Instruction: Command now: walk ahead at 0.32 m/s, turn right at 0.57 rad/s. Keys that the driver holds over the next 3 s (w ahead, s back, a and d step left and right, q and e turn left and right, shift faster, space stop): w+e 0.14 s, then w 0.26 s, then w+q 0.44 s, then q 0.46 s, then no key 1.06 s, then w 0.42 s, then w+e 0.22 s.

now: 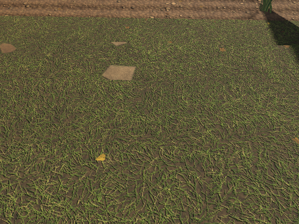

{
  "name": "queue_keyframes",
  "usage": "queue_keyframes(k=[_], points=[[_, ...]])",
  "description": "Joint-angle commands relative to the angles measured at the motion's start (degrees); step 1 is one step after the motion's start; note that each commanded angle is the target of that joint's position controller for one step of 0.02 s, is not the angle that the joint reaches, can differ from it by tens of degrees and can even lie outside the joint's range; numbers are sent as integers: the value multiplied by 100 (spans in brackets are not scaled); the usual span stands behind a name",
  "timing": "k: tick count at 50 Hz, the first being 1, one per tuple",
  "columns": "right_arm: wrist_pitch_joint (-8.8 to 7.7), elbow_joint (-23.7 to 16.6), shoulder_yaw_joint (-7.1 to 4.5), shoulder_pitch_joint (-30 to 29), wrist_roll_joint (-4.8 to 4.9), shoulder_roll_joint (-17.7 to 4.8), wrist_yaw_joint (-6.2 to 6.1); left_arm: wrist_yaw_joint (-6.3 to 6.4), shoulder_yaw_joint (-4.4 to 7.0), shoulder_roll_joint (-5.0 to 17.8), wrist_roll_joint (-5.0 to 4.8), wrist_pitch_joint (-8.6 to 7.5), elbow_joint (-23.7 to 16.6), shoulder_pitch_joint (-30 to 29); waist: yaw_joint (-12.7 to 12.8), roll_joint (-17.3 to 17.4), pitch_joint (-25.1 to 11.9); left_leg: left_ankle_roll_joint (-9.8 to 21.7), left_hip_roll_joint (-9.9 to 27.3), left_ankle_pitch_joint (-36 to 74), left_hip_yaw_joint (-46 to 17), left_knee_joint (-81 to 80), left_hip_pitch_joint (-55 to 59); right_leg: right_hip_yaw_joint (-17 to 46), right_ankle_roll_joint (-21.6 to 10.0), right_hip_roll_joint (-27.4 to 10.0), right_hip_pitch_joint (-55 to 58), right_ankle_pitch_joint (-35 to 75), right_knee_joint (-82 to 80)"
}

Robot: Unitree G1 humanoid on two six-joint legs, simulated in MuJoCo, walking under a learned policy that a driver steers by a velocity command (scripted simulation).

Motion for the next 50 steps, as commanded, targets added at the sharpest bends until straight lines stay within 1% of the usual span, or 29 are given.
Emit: queue_keyframes(k=[1, 2, 4, 7, 12, 14, 16, 19, 20, 21, 22, 23, 24, 26, 28, 30, 32, 34, 36, 39, 41, 42, 43, 44, 45, 46, 47, 49, 50], points=[[-336, -121, -281, 865, -36, -1061, -95, -109, -102, -142, 293, -133, -578, -607, -641, 654, 312, 2384, 2802, -1801, -3908, -2026, 2071, 266, 283, -339, -3646, -1374, 1745], [-345, -325, -206, 169, 71, -808, -85, -36, -31, 88, 297, -118, -326, -496, -351, 243, 414, 1983, 2676, -1920, -3439, -2180, 1670, 14, 351, -768, -3535, -885, 2526], [-398, -490, -18, -309, 254, -253, -150, 96, 144, 481, 286, -86, -124, -422, -259, 509, 150, 1295, 1930, -1214, -2065, -2199, 1347, -548, 481, -828, -2915, -412, 3159], [-398, -315, -10, 132, -2, -448, -319, -207, 37, 228, 289, -135, -102, -776, -495, 355, 242, 1154, 1516, 770, -670, -2118, 945, -1024, 517, -999, -2388, 364, 3467], [-301, 471, -27, 1360, -14, -621, -7, -324, 11, 88, 193, -144, -159, -1130, -846, 558, 349, 1311, 1515, 2122, -147, -1783, 1445, -1389, 477, -1066, -2191, 567, 2005], [-290, 389, -12, 1032, -292, -562, 17, -228, 28, 159, 374, -192, -65, -747, -504, 649, 192, 1292, 1640, 2421, -136, -1281, 1289, -1353, 272, -1015, -1890, 906, 2810], [-307, 268, -55, 511, -307, -729, 15, -170, 75, 280, 391, -222, -99, -560, -187, 518, 193, 1123, 1515, 3080, 157, -834, 539, -1564, 130, -874, -921, 615, 2713], [-342, 155, -308, -473, -264, -1391, 260, -38, 314, 705, 151, -340, 547, 1504, 1023, 162, -26, 798, 1084, 3717, 685, 1995, -1515, -1954, 59, -343, 2539, 545, 1261], [-343, 190, -242, -186, -340, -866, 365, 104, 373, 898, 260, -360, 906, 2350, 1213, -944, -529, 462, 303, 666, 756, 4874, -2535, -1357, -667, -656, 3767, 1140, 781], [-451, 350, 134, 1090, -281, 416, 568, 148, 233, 1036, 305, -355, 778, 2535, 408, -1203, -1861, 255, -266, -2136, -324, 6003, -3165, 976, -2133, -2206, 4771, 4447, 613], [-508, -48, 19, 106, 80, 109, 564, 33, 228, 845, 367, -409, 1005, 2686, 760, -395, -548, 185, -314, -1918, -884, 6276, -3952, 1430, -2160, -2627, 3717, 4849, 47], [-483, -479, -72, -643, 192, -209, 502, -74, 196, 877, 171, -440, 924, 1830, 538, -652, 331, 84, 55, -1399, -771, 6157, -4833, 2039, -2092, -3039, 2385, 1998, -473], [-334, -341, -207, -742, 2, -552, 383, -97, -6, 363, 130, -416, 907, 1272, 234, -202, 600, 109, 367, -777, -827, 5948, -4837, 1905, -1914, -3022, 1398, 786, -428], [-151, 27, 9, -159, -208, -102, 341, -16, -209, 31, 292, -229, 742, 222, -322, -219, 556, 159, 701, -12, -801, 4819, -3672, 925, -1521, -2642, -410, 201, -733], [-71, 180, 201, 6, -528, 346, 501, 303, -313, -119, 365, -296, 700, -52, -272, -203, 262, 304, 717, 1995, -548, 3600, -3117, -36, -1201, -1910, -778, -483, -580], [-171, 200, 151, -460, -267, 68, 604, 550, -351, -15, 447, -468, 865, 323, 50, 175, -78, 218, 748, 4620, -401, 1564, -2422, -984, -775, -1388, -628, -471, 104], [-44, 68, 95, -902, -170, 12, 613, 409, -408, 184, 598, -404, 1249, 819, -9, -301, 219, 212, 511, 5218, -5, 1716, -1016, -1272, -642, -1379, -1651, -1149, 14], [52, 74, -37, -1069, -244, -383, 533, 262, -455, 176, 497, -356, 1397, 1114, -33, -134, 678, 244, 592, 4551, -29, 1360, -1496, -1041, -638, -1762, -925, -1155, 315], [45, 24, 14, -1573, -294, -285, 457, 240, -470, 288, 329, -363, 1707, 1651, 227, -115, 962, 260, 686, 3978, -21, 640, -2029, -782, -594, -1986, 309, -808, 597], [77, 222, 21, -1565, -321, -155, 397, 304, -388, 556, 343, -184, 2036, 1785, 296, 180, 1143, 320, 781, 3713, 71, -548, -1953, -801, -343, -1977, 1612, 417, 1426], [-27, 909, -203, -207, -249, -551, 248, 173, -328, 713, 329, -54, 2096, 1642, -155, 674, 515, 226, 264, 3911, 808, -1232, -201, -1469, -83, -1325, 1842, 1842, 3032], [-116, 1320, -446, 1094, -179, -886, 182, -8, -404, 631, 692, 16, 2278, 1738, -646, 861, 317, 572, 320, 4753, 675, -983, 2158, -1545, 152, -1373, 216, 1567, 4464], [-26, 1535, -565, 2359, -338, -1246, 212, -209, -545, -230, 669, -5, 2231, 2330, -694, 1655, -1229, 1878, 1089, 7414, -321, 965, 5151, -1792, 782, -627, -1848, -2235, 7127], [52, 1569, -569, 2574, -231, -1144, 257, -382, -571, -70, 422, 34, 1841, 1728, -1105, 962, -2467, 2387, 1877, 8015, -1667, 1339, 6438, -1116, 952, -486, -2692, -2720, 7913], [32, 1334, -536, 2177, -120, -1024, 171, -338, -428, 347, 153, -48, 1084, 26, -1496, 657, -1643, 2299, 2040, 7585, -1974, 910, 5614, -966, 1099, -579, -3706, -2856, 7708], [13, 1053, -577, 1447, 36, -1146, 168, -184, -378, 537, 35, -233, 525, -611, -1222, 564, -1420, 2458, 2196, 5850, -2265, 429, 4689, -890, 1011, -758, -4082, -3054, 7588], [-104, 820, -391, 363, 163, -716, 153, 62, -371, 539, 107, -350, 475, -668, -663, -212, -717, 2117, 2194, 4563, -2297, -220, 2885, -377, 724, -1209, -3861, -1467, 5247], [-210, 482, -259, -540, -61, -434, 306, 326, -225, 679, 170, -303, 940, 66, 188, -25, 65, 2291, 1903, 5109, -1669, -1399, -804, -633, 624, -1588, -1139, -831, 3093], [-280, 489, -289, -599, -34, -711, 405, 300, -266, 455, 195, -186, 1021, 366, 491, 538, 32, 2382, 1579, 5487, -1567, -1452, -1476, -908, 690, -1471, -351, -380, 2740]])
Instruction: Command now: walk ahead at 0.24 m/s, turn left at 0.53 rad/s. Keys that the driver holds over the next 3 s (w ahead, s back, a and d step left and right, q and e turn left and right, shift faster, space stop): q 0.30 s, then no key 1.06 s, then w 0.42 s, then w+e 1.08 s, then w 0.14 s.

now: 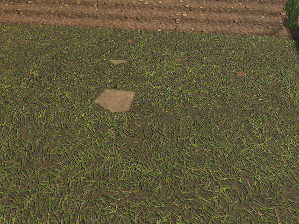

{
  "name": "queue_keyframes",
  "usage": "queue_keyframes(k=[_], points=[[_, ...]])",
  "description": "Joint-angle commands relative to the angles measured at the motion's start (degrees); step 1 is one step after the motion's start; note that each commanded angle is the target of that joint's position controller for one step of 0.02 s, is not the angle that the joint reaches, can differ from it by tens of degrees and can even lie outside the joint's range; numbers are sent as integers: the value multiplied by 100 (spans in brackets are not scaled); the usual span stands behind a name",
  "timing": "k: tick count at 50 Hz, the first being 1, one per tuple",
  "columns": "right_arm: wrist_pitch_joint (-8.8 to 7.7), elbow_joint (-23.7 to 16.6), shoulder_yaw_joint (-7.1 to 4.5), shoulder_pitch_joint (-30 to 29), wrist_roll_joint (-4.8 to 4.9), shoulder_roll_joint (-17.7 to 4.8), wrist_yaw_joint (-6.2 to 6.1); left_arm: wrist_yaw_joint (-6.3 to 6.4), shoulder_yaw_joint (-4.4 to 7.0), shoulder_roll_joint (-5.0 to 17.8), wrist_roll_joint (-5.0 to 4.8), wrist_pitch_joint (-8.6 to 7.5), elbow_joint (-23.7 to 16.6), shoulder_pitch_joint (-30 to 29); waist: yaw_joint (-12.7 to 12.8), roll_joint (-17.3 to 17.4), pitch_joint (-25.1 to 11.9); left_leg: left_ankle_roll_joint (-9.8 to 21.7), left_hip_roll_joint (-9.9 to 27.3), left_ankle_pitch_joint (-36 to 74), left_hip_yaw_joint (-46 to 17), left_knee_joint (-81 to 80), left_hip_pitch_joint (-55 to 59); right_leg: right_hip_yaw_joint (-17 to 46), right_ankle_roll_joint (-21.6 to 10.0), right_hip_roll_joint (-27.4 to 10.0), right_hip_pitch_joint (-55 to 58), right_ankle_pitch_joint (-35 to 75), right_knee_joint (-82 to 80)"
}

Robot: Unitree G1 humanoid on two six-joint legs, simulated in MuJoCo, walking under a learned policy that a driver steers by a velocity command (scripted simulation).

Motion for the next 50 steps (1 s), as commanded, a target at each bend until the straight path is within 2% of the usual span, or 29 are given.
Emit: queue_keyframes(k=[1, 2, 3, 6, 9, 10, 11, 12, 13, 14, 15, 16, 17, 18, 19, 20, 22, 24, 26, 28, 29, 30, 31, 33, 34, 35, 38, 40, 50], points=[[-324, -735, -149, -769, 95, -982, 171, 114, 107, 379, -69, 19, -439, 486, 668, 367, -223, 1645, 1768, 4897, -1516, -1482, -1397, -332, 0, -274, 1024, 1327, -2590], [-392, -815, -274, -731, 144, -1248, 219, 85, 74, 332, -174, 91, -369, 381, 535, 162, -326, 1427, 1588, 4917, -1395, -1444, -1242, -449, 22, -100, 1299, 1798, -3215], [-402, -851, -352, -640, 109, -1363, 266, 75, 56, 331, -232, 144, -312, 268, 393, 188, -392, 1277, 1553, 4660, -1459, -1397, -957, -441, 35, 30, 1315, 2262, -3639], [-271, -883, -404, -476, 62, -1132, 314, 136, 179, 608, -125, 136, -352, -231, 197, 156, -470, 1035, 1555, 3984, -1763, -996, -175, -205, 14, 153, 1148, 2797, -4258], [-163, -950, -409, -547, 53, -957, 299, 231, 324, 872, -147, 6, -412, -718, 159, 264, -548, 701, 1392, 3233, -1999, -466, 291, -215, -261, 190, 1261, 3027, -4728], [-166, -986, -411, -590, 76, -918, 294, 259, 413, 1084, -190, -57, -392, -661, 243, 167, -634, 483, 1183, 3199, -1976, -144, 286, -277, -573, 180, 1623, 3354, -4989], [-176, -1121, -389, -607, 113, -819, 298, 331, 541, 1453, -268, -147, -398, -332, 372, -228, -992, 88, 718, 2975, -1728, 521, -96, 79, -1170, -232, 2535, 4930, -5219], [-185, -1313, -227, -337, 123, -312, 248, 426, 640, 1892, -363, -220, -493, 211, 387, -1063, -2002, -502, -65, 741, -1106, 1733, -920, 1392, -2567, -1478, 4212, 6725, -5590], [-193, -1241, -147, 71, 32, -62, 159, 407, 591, 1604, -198, -209, -475, 302, 283, -1419, -2348, -724, -248, -2783, -830, 2818, -1799, 2592, -3318, -2559, 4701, 5941, -5973], [-86, -1097, -270, -166, -5, -554, 63, 458, 600, 1275, -139, -204, -538, 4, 293, -563, -1253, -764, 315, -2620, -840, 3567, -2022, 2140, -2723, -2261, 3671, 4391, -6263], [15, -979, -305, -146, -32, -657, -93, 462, 566, 1036, -287, -160, -640, -505, 103, -510, -915, -844, 587, -2254, -679, 3716, -1877, 1505, -2238, -1831, 2995, 3237, -6535], [70, -898, -344, -36, -129, -727, -206, 455, 448, 658, -378, -129, -815, -875, -83, -528, -894, -928, 746, -2044, -616, 3675, -1464, 1112, -1977, -1536, 2493, 2869, -6700], [81, -924, -292, -110, -195, -547, -214, 467, 413, 574, -377, -130, -852, -970, -168, -606, -740, -959, 803, -1777, -505, 3723, -1099, 701, -1857, -1280, 2016, 3114, -6820], [86, -963, -210, -156, -216, -366, -151, 490, 457, 692, -306, -129, -946, -1150, -278, -468, -679, -1001, 758, -1563, -219, 3600, -677, 251, -1718, -991, 1607, 3225, -6914], [118, -952, -158, -138, -123, -250, -48, 493, 539, 863, -262, -150, -1028, -1338, -321, -292, -640, -1029, 708, -1402, 28, 3106, -387, -180, -1590, -712, 1421, 3220, -6932], [155, -986, -129, -293, -29, -268, 60, 486, 646, 1059, -283, -170, -1046, -1260, -169, -297, -602, -1110, 680, -1381, 203, 2703, -338, -353, -1573, -607, 1490, 3216, -6918], [185, -1058, -131, -498, 17, -419, 159, 435, 767, 1253, -268, -173, -984, -952, 45, -292, -614, -1175, 847, -1214, 77, 1864, -385, -94, -1642, -865, 1933, 3086, -6730], [160, -1026, -162, -410, 76, -527, 144, 341, 748, 1154, -252, -168, -1019, -975, 41, -308, -650, -1056, 974, -829, -125, 1070, -251, 319, -1721, -1165, 2102, 2888, -6485], [83, -922, -218, -134, 217, -589, 166, 170, 625, 940, -327, -81, -1013, -1422, -264, -241, -689, -819, 855, 234, 37, -92, 548, 349, -1612, -1112, 1693, 2391, -6130], [-47, -1081, -166, -181, 374, -405, 250, -92, 359, 344, -332, -3, -685, -1102, -330, -162, -869, -404, 1006, 1319, -143, -707, 1661, 144, -1045, -807, 1007, 2129, -5796], [-123, -1349, -236, -483, 449, -985, 186, -98, 427, 362, -323, 33, -703, -229, 262, 672, -1164, 797, 2027, 2428, -1331, -783, 1613, -659, -524, -152, 1109, 1370, -5182], [-145, -1421, -390, -1000, 305, -1248, 224, 12, 596, 816, -257, 7, -685, -379, 288, 805, -358, 1046, 2140, 1069, -1713, -977, 609, -924, -262, 164, 921, 1389, -5066], [-140, -1394, -430, -1091, 314, -1209, 210, 88, 676, 1054, -210, 39, -689, -740, 183, 499, -387, 726, 1798, -67, -1396, -1001, 388, -888, -289, 88, 1211, 1545, -5112], [-106, -1481, -321, -1117, 324, -796, 167, 171, 661, 912, -291, 68, -756, -907, 165, 395, -397, 408, 1578, -303, -1339, -942, 270, -830, -393, 18, 1417, 1903, -5165], [-97, -1472, -230, -1136, 359, -548, 186, 139, 577, 682, -337, 64, -788, -896, 234, 375, -321, 268, 1540, -355, -1328, -890, 131, -750, -429, -53, 1557, 2044, -5240], [-92, -1466, -198, -1014, 398, -457, 214, 65, 516, 539, -391, 51, -791, -917, 195, 207, -351, 79, 1343, -497, -1132, -834, 1, -660, -509, -132, 1780, 2131, -5360], [-34, -1331, -258, -715, 335, -612, 281, -150, 524, 597, -375, 54, -725, -894, 119, 206, -385, -191, 1031, -406, -745, -730, 3, -641, -525, -111, 2032, 2417, -5350], [-2, -1320, -285, -705, 322, -651, 268, -211, 534, 638, -346, 52, -705, -948, 102, 188, -426, -259, 980, -124, -642, -645, 27, -679, -492, -84, 2085, 2572, -5260], [51, -1156, -336, -682, 327, -708, 163, -240, 540, 665, -340, 27, -556, -1083, 42, 133, -440, -399, 858, 479, -438, -506, 170, -705, -468, -47, 2158, 2805, -5100]])
Over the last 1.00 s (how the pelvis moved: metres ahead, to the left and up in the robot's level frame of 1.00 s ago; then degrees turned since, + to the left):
0.49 -0.05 -0.19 4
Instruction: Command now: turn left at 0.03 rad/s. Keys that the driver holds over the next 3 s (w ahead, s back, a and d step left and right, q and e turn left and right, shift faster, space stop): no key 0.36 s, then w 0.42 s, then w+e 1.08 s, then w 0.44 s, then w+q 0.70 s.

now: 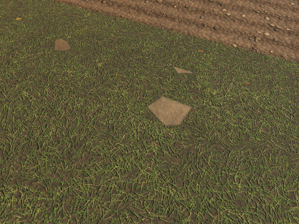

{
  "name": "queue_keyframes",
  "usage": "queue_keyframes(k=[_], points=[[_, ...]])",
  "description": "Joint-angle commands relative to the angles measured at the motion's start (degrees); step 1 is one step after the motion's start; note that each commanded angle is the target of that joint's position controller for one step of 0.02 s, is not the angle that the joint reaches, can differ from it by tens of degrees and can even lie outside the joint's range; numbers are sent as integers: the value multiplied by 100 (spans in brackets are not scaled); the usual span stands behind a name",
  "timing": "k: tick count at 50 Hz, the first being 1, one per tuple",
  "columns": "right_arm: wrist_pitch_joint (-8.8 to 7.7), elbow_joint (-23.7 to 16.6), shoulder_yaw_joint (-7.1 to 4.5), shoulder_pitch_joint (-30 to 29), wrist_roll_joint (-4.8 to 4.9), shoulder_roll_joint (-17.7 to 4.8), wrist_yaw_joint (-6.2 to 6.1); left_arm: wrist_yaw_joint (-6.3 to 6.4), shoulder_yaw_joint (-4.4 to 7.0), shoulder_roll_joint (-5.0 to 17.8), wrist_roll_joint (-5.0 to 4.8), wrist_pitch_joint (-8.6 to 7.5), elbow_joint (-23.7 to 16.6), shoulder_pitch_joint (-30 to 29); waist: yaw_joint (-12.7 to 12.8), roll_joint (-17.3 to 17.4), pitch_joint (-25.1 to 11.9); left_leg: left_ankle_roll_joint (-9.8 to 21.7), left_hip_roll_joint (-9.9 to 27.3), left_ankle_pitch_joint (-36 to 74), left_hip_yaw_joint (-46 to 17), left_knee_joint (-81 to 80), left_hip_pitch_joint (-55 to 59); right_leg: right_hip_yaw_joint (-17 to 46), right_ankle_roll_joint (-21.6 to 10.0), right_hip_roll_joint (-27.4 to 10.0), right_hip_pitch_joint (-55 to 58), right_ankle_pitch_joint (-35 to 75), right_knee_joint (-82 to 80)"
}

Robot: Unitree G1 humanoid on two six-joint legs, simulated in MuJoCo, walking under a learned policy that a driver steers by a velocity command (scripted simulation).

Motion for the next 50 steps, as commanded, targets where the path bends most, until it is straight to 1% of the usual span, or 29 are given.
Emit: queue_keyframes(k=[1, 18, 19, 20, 21, 22, 23, 24, 26, 28, 29, 30, 32, 33, 34, 36, 37, 38, 39, 40, 41, 42, 43, 44, 45, 46, 48, 49, 50], points=[[-54, -260, -209, 108, 5, -751, -48, 15, 172, 677, -4, -94, -332, -228, -50, 100, -545, 192, 271, 1057, -322, -570, -298, 324, -124, -192, 705, 1151, -175], [49, 156, -219, 173, 8, -877, -131, 21, 201, 867, 5, -86, 123, -345, -74, 16, -424, 107, 215, 1119, -156, -753, -157, 387, -156, -158, 982, 1207, -248], [72, 234, -249, 340, -22, -959, -157, 40, 242, 959, 36, -64, 205, -186, -78, 26, -383, 181, 213, 456, -167, -863, -175, 390, -219, -140, 991, 540, -325], [90, 287, -338, 491, -131, -1183, -225, 101, 355, 1212, 135, -52, 267, -17, -64, 74, -163, 402, 223, -724, -239, -949, -312, 406, -406, -102, 859, -793, -383], [83, 324, -362, 587, -236, -1199, -297, 170, 402, 1266, 206, -66, 327, 109, -46, 145, 144, 641, 331, -1544, -431, -1055, -465, 552, -603, -151, 619, -1852, -519], [48, 326, -338, 630, -289, -1078, -366, 246, 388, 1164, 242, -98, 355, 165, -40, 158, 387, 836, 427, -1872, -590, -1113, -513, 735, -785, -233, 448, -2283, -636], [-6, 309, -293, 626, -293, -935, -429, 319, 335, 974, 242, -146, 333, 128, -50, 133, 397, 964, 491, -1807, -678, -1129, -438, 899, -933, -304, 485, -2263, -711], [-68, 238, -223, 502, -262, -768, -471, 383, 273, 809, 202, -212, 264, -5, -35, 115, 339, 1017, 525, -1509, -709, -1095, -344, 993, -1025, -349, 588, -1973, -729], [-141, 111, -177, 232, -245, -698, -499, 458, 210, 694, 151, -271, 211, 30, 45, 70, 166, 1035, 499, -1092, -661, -924, -295, 1140, -1149, -418, 919, -1560, -739], [-157, 48, -150, 119, -288, -645, -486, 486, 238, 884, 188, -278, 363, 550, 223, -317, 111, 786, 217, -851, -312, -180, -720, 1757, -1455, -758, 1526, -1337, -982], [-169, 52, -118, 135, -370, -529, -447, 505, 247, 978, 203, -276, 498, 970, 317, -608, 45, 572, -11, -701, -6, 612, -1004, 2435, -1787, -1219, 1914, -1200, -1250], [-222, 49, -99, 33, -437, -453, -419, 533, 222, 967, 219, -278, 619, 1432, 503, -710, 175, 511, -29, -1130, -71, 1320, -1625, 2930, -2010, -1634, 2290, -1101, -1447], [-312, -90, -40, -524, -466, -297, -403, 626, 108, 729, 377, -317, 889, 2334, 938, -667, 342, 549, 259, -2032, -573, 2747, -2990, 3327, -2000, -2114, 3003, -660, -1696], [-340, -158, -29, -607, -470, -251, -418, 646, 44, 595, 419, -336, 927, 2348, 857, -427, 332, 526, 386, -1921, -700, 3030, -3190, 3143, -1920, -2137, 3004, -268, -1684], [-329, -158, -17, -596, -506, -196, -425, 661, 7, 532, 403, -334, 929, 2163, 691, -291, 361, 511, 494, -1688, -641, 2881, -3160, 2764, -1794, -2012, 2840, -213, -1728], [-259, -100, -8, -585, -498, -122, -426, 682, -25, 594, 203, -275, 692, 1316, 231, -120, 463, 422, 488, -1176, -157, 1380, -1878, 1683, -1252, -1300, 1674, -863, -2002], [-268, -18, -13, -426, -403, -94, -379, 608, 10, 853, 114, -182, 562, 777, -94, -224, 451, 350, 197, -625, 253, 629, -389, 1097, -1037, -849, 504, -1066, -2043], [-325, 134, 5, -246, -247, -30, -271, 491, 49, 1047, 181, -57, 527, 529, -229, -336, 497, 263, -75, 736, 452, 405, 741, 929, -1046, -730, -486, -1233, -1980], [-361, 320, 4, 169, -193, -65, -181, 370, 55, 1125, 332, 7, 525, 453, -381, -320, 520, 235, -117, 1243, 289, 303, 1257, 984, -1120, -830, -968, -1327, -1715], [-423, 418, -86, 662, -203, -354, -145, 259, 52, 1067, 427, -10, 549, 473, -583, -109, 397, 285, -177, 1049, 233, 316, 1709, 1029, -1200, -817, -1258, -1230, -1126], [-505, 466, -171, 1098, -281, -652, -200, 166, 9, 860, 496, -127, 681, 618, -803, 11, 164, 402, 13, 1069, 19, 297, 2072, 962, -1102, -562, -1382, -911, -209], [-575, 508, -294, 1846, -438, -1239, -341, 91, -106, 299, 493, -238, 632, 978, -921, 1128, -590, 1399, 1341, 1539, -1730, -517, 2752, 458, -654, 235, -1664, -1236, 1672], [-559, 609, -239, 2534, -513, -1242, -355, 56, -106, 138, 437, -360, 411, 816, -1129, 1484, -570, 2157, 2165, 1009, -3793, -1544, 2895, 1099, -550, 656, -2557, -2007, 3008], [-581, 657, -144, 2148, -449, -773, -363, 152, -37, 286, 323, -431, 440, 482, -964, 990, 164, 1838, 2112, -406, -3198, -1766, 2370, 1452, -730, 300, -3093, -1622, 3575], [-536, 570, -47, 1542, -293, -439, -401, 283, -7, 439, 344, -402, 579, 639, -694, 757, 318, 1565, 1945, -1052, -2592, -1836, 1909, 1233, -765, 21, -3012, -1299, 4048], [-485, 508, 66, 1329, -259, -202, -430, 348, 29, 476, 384, -366, 614, 901, -501, 541, 209, 1459, 1875, -788, -2264, -1910, 1661, 1213, -788, -113, -2771, -995, 4075], [-426, 471, 235, 966, -387, 136, -490, 281, -78, 27, 437, -279, 495, 958, -117, 303, 405, 1260, 1714, 626, -1382, -2018, 992, 1401, -786, -323, -2329, -381, 3699], [-407, 436, 241, 965, -414, 146, -541, 202, -74, -39, 399, -241, 402, 810, -157, 220, 296, 1225, 1588, 1069, -903, -2087, 992, 1301, -709, -319, -2214, -230, 3452], [-401, 547, 220, 1077, -489, 124, -592, 107, -77, -70, 370, -189, 357, 731, -176, 328, 280, 1195, 1463, 1251, -566, -2084, 968, 1257, -641, -326, -2230, 45, 3349]])
Over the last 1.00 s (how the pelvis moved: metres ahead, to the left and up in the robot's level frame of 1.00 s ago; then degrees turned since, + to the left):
0.16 -0.04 0.00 18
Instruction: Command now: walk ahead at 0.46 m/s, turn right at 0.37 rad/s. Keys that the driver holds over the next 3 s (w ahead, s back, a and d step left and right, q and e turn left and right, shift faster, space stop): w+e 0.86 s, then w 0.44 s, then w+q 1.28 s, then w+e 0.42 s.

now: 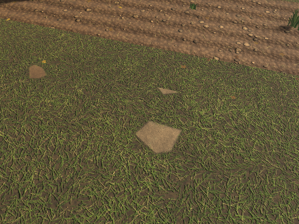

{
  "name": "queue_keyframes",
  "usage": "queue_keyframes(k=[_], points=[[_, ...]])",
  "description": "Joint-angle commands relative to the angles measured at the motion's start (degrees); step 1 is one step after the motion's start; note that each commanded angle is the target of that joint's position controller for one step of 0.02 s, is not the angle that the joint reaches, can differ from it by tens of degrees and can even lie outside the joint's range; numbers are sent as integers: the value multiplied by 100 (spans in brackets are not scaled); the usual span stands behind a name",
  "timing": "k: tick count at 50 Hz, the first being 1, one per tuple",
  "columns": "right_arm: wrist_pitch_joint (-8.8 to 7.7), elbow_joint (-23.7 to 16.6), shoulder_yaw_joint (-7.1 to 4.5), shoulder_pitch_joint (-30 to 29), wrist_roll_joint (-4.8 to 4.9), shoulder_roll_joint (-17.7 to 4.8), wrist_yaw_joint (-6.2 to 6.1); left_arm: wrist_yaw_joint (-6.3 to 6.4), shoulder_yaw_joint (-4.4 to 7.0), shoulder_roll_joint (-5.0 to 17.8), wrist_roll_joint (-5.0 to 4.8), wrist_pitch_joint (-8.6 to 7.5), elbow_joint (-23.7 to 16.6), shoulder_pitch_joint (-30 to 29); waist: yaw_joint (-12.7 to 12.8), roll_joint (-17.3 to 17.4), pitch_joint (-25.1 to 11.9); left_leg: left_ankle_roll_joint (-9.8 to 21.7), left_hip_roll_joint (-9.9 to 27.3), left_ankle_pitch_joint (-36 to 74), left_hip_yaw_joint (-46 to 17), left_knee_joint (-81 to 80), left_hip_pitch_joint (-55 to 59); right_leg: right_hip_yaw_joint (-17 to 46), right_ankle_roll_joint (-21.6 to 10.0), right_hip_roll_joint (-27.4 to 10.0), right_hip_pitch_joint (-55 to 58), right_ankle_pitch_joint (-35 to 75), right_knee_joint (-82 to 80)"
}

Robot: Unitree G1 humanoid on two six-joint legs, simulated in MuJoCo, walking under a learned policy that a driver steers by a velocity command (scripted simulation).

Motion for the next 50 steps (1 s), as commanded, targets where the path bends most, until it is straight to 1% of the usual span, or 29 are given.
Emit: queue_keyframes(k=[1, 3, 5, 6, 8, 11, 15, 19, 20, 22, 23, 24, 25, 26, 27, 28, 29, 30, 31, 33, 37, 39, 40, 41, 42, 43, 45, 47, 50], points=[[-17, -150, -15, 322, -177, -317, -169, -272, -102, -230, 15, -2, -510, -151, -94, 395, 95, 923, 1411, 1259, -716, -1213, 16, 67, 159, -287, -785, 910, -48], [7, 36, -31, 490, -350, -315, -177, -492, -149, -238, 29, 65, -510, 202, -26, 308, 123, 972, 1489, 1749, -407, -907, -214, 201, 302, -385, -948, 1661, 127], [-166, 368, 112, 925, -195, -177, -268, -386, -190, -240, 127, 115, -832, -496, -205, 254, 255, 878, 1470, 1335, -411, -744, 552, 584, 384, -598, -1823, 3274, -1446], [-224, 485, 115, 1100, -125, -276, -260, -324, -163, -169, 55, 125, -937, -683, -297, 285, 126, 869, 1174, 1193, -50, -770, 223, 232, 374, -449, -1339, 3974, -2073], [-173, 721, 213, 1396, -317, -235, -93, -297, -225, -229, 20, 279, -1004, -805, -327, 429, 240, 847, 1202, 799, 68, -374, -361, 167, 347, -540, -728, 4962, -2346], [-146, 979, 280, 1842, -224, -168, -30, -286, -182, -9, 110, 430, -1213, -1155, -442, 218, 689, 868, 1471, 768, -239, 38, 73, 112, 287, -568, -1183, 4437, -2819], [-66, 1199, 281, 2265, -81, -339, -291, -363, -310, -181, 146, 462, -1392, -1769, -787, -23, 989, 684, 1416, 431, -221, 495, 672, -159, 352, -649, -1322, 3768, -3695], [56, 1402, 241, 2492, 112, -564, -348, -294, -252, 23, 201, 362, -1081, -1806, -840, -129, 764, 430, 1154, 1419, 106, 1191, 880, -482, 421, -539, -395, 3222, -4292], [117, 1460, 195, 2576, 77, -716, -302, -228, -207, 107, 211, 342, -890, -1501, -741, -226, 596, 382, 1136, 2005, 114, 1718, 978, -568, 436, -447, 63, 3146, -4478], [288, 1460, 209, 2308, -267, -904, 16, -41, 160, 699, 78, 228, -13, 1069, 372, -428, -53, -39, 1049, 2210, 312, 3872, -658, -807, 115, -257, 3513, 4718, -4467], [192, 1235, 321, 2424, -294, -435, 269, -37, 405, 1457, 158, 253, 401, 2691, 704, -1201, -1371, -562, 471, 66, 501, 6083, -2795, -337, -812, -667, 6696, 6925, -2663], [188, 1047, 419, 2583, -205, -332, 587, -123, 458, 1614, -17, 301, 812, 3688, 954, -1169, -3499, -913, 13, -2931, -167, 8485, -3768, 1191, -2099, -1799, 9104, 8578, -1440], [71, 446, 204, 840, 100, -941, 656, -88, 411, 1204, 54, 296, 908, 3960, 1685, -355, -2826, -994, -77, -3150, -561, 9272, -5488, 2015, -2056, -1946, 8834, 7383, -2026], [-96, -73, 182, -306, 211, -922, 566, 24, 434, 1209, 28, 287, 857, 3400, 1703, -195, -1739, -855, 246, -3223, -749, 9023, -6146, 1723, -1746, -1741, 7374, 5618, -2683], [-98, -97, 125, -417, 190, -1066, 469, -11, 321, 922, 55, 286, 589, 2413, 1152, 535, -1023, -652, 654, -2752, -805, 8325, -5586, 1574, -1510, -1643, 5375, 4973, -3349], [-186, -411, 110, -498, 85, -1053, 312, -98, 220, 657, 72, 302, 280, 1674, 579, 313, -729, -536, 824, -2617, -1053, 7338, -5163, 1852, -1751, -1853, 4024, 4791, -3473], [-154, -413, 201, -494, -14, -701, 143, -98, -22, 139, 47, 135, 87, 839, -30, 471, -52, -246, 1120, -1430, -1307, 5435, -4397, 1673, -1452, -1857, 2101, 4382, -4022], [-53, -246, 233, -181, 0, -456, 78, -131, -71, 108, -42, 19, -225, -4, -360, 401, 255, -170, 1185, -718, -1241, 3825, -2984, 1175, -1342, -1457, 199, 3708, -4827], [68, -253, 260, -9, 45, -351, 55, -202, -1, 514, -30, -33, -296, -289, -665, -124, 299, -207, 1017, -420, -1012, 3023, -2093, 1017, -1251, -1034, -627, 2915, -4931], [260, -288, 361, -74, 227, -341, 169, -347, 122, 895, 35, -98, -375, -215, -619, -138, 201, -153, 760, 800, -700, 2174, -1127, 1028, -1043, -697, -1239, 2200, -5086], [155, -487, 228, -868, 106, -967, 127, -497, 218, 820, 77, -46, -467, 335, -268, 21, -19, -21, 366, 1783, -638, 1603, -874, 1292, -641, -430, -386, 1349, -4137], [-33, -336, 11, -332, 101, -1519, 54, -464, 181, 662, 163, -97, -657, 221, -633, 241, -410, 326, 334, 1781, -506, 1748, 379, 1178, -190, -57, -514, 1514, -3097], [-126, -76, -137, 832, 181, -1898, -7, -473, 93, 299, 172, -149, -862, 122, -1118, 1043, -1213, 988, 1142, 2322, -1409, 1543, 1901, 576, 338, 643, -1043, 1010, -1454], [-127, -54, -90, 1615, 206, -2070, 50, -373, -45, -415, 95, -191, -865, 1330, -674, 2223, -2789, 2361, 2667, 3513, -3715, 627, 3253, 134, 639, 1237, -1245, -2131, 442], [-109, 33, -49, 1584, 112, -1832, 124, -326, 8, -84, -15, -132, -842, 849, -874, 1997, -1729, 2084, 2634, 1018, -4835, -161, 2615, 392, 595, 940, -2604, -2135, 1585], [-111, -136, 0, 767, 221, -1442, 112, -157, 61, 179, 0, -88, -761, 521, -689, 1258, -809, 1529, 2397, -1016, -4108, -506, 1354, 354, 465, 457, -2728, -1428, 1669], [-6, -290, 213, -236, 336, -724, 24, 108, 48, 133, 125, 17, -557, 623, -197, 736, -825, 1225, 2089, -1141, -3281, -874, -7, 261, 492, -123, -1668, -724, 1103], [-51, -189, 208, -309, 313, -648, -135, 113, -50, -135, 193, 78, -719, 262, 5, 576, -659, 1122, 1965, -288, -2656, -1298, -537, 184, 612, -363, -988, -931, 568], [-165, -9, 88, -165, 191, -801, -170, -106, -56, -49, -8, 111, -803, -72, -145, 411, -523, 1027, 1579, 623, -1515, -1588, -574, -112, 713, -280, -629, -124, -508]])
Over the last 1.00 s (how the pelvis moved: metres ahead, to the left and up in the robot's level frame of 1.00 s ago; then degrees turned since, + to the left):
0.20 0.05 0.01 -5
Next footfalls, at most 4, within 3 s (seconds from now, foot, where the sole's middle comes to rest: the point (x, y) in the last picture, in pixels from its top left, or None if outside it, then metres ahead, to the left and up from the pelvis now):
0.44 right None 0.40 -0.19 -0.96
0.80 left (163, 186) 0.76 -0.07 -0.96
1.28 right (215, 190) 0.74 -0.35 -0.96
1.80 left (199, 141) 1.20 -0.35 -1.15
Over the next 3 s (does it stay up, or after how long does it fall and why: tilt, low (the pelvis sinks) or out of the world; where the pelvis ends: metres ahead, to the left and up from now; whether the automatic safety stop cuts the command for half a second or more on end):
stays up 1.66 -0.47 -0.44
